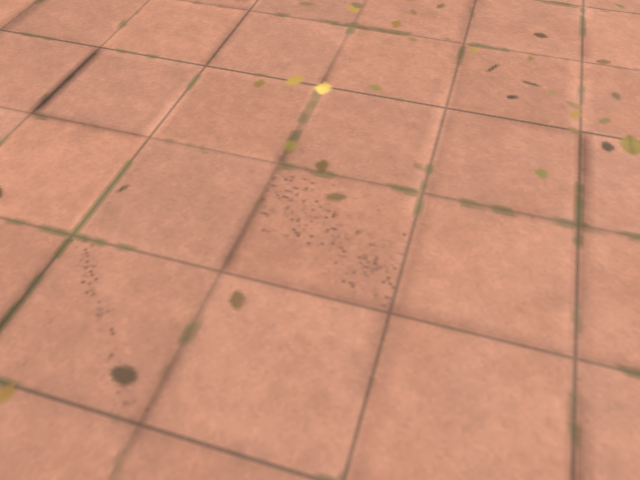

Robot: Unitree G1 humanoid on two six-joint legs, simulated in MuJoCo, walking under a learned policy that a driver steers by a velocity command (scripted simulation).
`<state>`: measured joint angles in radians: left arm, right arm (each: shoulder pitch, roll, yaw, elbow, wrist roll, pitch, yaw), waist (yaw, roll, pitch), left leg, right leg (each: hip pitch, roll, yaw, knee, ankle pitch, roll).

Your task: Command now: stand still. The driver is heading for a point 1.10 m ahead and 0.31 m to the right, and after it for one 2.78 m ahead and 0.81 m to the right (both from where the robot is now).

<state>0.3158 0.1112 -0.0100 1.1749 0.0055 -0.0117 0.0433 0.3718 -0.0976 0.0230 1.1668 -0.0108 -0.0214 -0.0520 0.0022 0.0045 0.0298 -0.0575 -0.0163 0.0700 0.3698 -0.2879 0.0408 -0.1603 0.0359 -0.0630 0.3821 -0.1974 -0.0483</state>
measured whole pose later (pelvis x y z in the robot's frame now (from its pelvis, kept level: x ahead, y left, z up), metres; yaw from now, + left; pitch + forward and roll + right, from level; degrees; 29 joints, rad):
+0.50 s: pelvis +0.00 +0.01 +0.00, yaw +0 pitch -1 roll +0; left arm 0.34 0.10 -0.02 1.18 0.00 -0.01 0.04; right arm 0.40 -0.09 0.03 1.16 -0.01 -0.03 -0.05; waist 0.00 0.00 0.02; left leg -0.07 -0.03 0.07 0.37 -0.28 0.05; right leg -0.17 0.02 -0.05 0.39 -0.20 -0.03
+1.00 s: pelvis +0.11 -0.05 -0.02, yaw +0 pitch +0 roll +0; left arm 0.19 0.18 0.06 0.99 0.02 -0.08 -0.01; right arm 0.53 -0.17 -0.03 1.16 -0.02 -0.07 -0.01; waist -0.02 0.05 0.04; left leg -0.07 0.04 0.04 0.71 -0.47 0.04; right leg -0.38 -0.01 -0.12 0.62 -0.23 -0.07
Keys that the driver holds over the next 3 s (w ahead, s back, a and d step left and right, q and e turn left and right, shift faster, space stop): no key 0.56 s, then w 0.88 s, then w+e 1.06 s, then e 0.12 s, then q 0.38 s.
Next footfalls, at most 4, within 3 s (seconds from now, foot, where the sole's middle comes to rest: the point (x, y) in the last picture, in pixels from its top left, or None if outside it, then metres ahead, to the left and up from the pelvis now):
0.96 right None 0.20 -0.14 -0.78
1.48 left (317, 471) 0.54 0.04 -0.78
2.04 right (404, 363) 0.80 -0.17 -0.78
2.60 left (400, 244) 1.18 -0.19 -0.78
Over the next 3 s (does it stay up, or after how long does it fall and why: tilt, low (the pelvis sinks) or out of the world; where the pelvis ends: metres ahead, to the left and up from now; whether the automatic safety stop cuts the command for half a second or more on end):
stays up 1.04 -0.22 -0.01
